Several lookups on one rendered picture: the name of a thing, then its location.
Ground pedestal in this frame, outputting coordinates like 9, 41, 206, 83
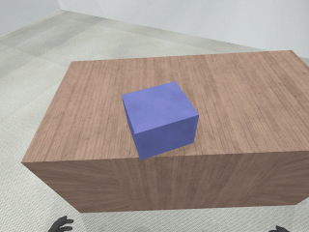
21, 50, 309, 214

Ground left robot hand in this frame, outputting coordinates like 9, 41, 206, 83
47, 216, 74, 232

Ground carton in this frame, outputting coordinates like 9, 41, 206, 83
122, 81, 199, 160

